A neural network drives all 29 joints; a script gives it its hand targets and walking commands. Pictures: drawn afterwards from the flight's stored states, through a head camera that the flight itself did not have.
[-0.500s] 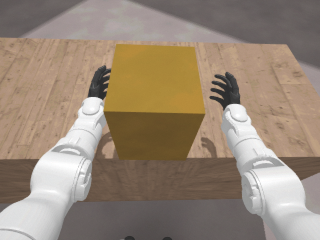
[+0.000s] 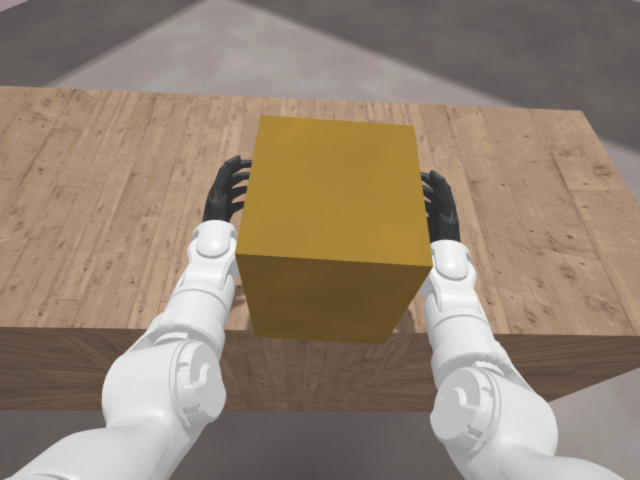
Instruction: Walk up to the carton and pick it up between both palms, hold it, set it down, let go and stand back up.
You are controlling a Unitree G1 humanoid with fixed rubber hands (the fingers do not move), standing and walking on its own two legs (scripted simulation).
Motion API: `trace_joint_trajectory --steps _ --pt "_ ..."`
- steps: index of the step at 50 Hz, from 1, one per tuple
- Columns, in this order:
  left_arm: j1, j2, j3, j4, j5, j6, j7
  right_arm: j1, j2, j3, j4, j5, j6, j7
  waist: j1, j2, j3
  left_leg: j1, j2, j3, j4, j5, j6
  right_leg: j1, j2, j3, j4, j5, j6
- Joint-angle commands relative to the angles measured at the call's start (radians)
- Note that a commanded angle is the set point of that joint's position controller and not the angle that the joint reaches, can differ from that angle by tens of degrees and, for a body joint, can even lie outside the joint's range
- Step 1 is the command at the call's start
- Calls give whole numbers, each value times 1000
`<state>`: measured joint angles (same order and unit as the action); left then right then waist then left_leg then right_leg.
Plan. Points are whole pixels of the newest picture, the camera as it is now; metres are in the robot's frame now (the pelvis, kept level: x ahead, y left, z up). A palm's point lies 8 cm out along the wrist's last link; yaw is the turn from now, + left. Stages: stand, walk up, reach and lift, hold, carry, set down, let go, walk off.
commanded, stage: reach and lift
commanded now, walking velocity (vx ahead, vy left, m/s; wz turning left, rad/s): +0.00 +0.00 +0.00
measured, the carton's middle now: (328, 239) +0.42 -0.01 +0.01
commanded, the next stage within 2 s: none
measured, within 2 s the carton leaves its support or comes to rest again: leaves its support in 1.38 s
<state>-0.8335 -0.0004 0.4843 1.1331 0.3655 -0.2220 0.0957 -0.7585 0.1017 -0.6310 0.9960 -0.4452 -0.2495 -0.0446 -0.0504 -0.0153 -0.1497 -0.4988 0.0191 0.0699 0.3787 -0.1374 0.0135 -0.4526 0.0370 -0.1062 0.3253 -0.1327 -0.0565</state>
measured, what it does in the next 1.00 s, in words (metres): stands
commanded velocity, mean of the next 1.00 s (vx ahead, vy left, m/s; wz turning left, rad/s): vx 0.00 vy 0.00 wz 0.00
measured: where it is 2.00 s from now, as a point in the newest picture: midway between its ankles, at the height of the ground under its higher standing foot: outside the picture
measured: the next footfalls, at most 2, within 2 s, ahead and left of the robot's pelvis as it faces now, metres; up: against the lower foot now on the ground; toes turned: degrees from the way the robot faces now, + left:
none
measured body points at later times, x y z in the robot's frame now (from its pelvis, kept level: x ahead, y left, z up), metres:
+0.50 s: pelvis +0.01 +0.00 +0.00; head +0.06 +0.01 +0.45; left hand +0.43 +0.13 +0.05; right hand +0.41 -0.16 +0.05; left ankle +0.01 +0.10 -0.74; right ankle +0.00 -0.08 -0.74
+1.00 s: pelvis +0.01 +0.00 +0.00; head +0.06 +0.01 +0.45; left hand +0.43 +0.13 +0.05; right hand +0.41 -0.16 +0.05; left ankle +0.01 +0.10 -0.74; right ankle +0.00 -0.08 -0.74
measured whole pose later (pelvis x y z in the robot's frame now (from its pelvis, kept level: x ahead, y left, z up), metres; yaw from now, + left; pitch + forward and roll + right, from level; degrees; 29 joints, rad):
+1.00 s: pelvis +0.01 +0.00 +0.00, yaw +0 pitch +9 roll -1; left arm -0.71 -0.07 0.46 0.96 0.35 -0.14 0.10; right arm -0.69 0.08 -0.57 0.99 -0.41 -0.27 -0.02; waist -0.04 -0.01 -0.07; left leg -0.35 0.01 0.08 0.36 -0.16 0.02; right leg -0.30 0.04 -0.10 0.30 -0.15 -0.05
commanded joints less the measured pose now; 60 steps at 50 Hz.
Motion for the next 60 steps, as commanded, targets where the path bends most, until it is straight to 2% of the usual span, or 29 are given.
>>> trace_joint_trajectory --steps 1,15,16,18,22,34,55,60 --pt "-472 -451 -199 -107 65 -17 -112 -475 375 223 -25 -63 -78 140 -8 75 -520 433 20 -7 21 383 -85 341 -17 8 36 500 62" --pt "-453 -495 -269 -187 18 -8 -112 -461 414 285 -50 -26 -82 141 -2 38 -493 443 19 3 -3 350 -62 407 -23 22 28 533 74" --pt "-441 -475 -265 -199 23 11 -91 -459 330 265 -29 -25 -78 133 -7 57 -471 427 34 1 4 320 -75 410 -31 23 34 476 53" --pt "-447 -446 -257 -222 27 27 -79 -460 313 261 -41 -11 -69 123 -6 56 -447 426 33 5 -1 301 -72 403 -33 26 28 450 54" --pt "-449 -466 -263 -227 20 40 -86 -473 342 268 -51 -12 -69 120 -8 37 -457 402 31 6 -8 279 -61 415 -37 30 32 472 61" --pt "-455 -520 -281 -233 19 49 -105 -475 417 289 -62 -22 -73 130 -17 32 -476 363 21 0 -25 232 -48 469 -48 34 45 522 70" --pt "-458 -565 -314 -236 7 62 -100 -487 442 327 -63 4 -81 128 -24 41 -481 368 28 -14 -22 248 -51 454 -44 29 37 525 60" --pt "-516 -603 -356 -268 -10 25 -87 -538 453 355 -79 5 -132 120 -27 47 -572 388 34 -13 -1 330 -66 464 -38 18 48 591 52"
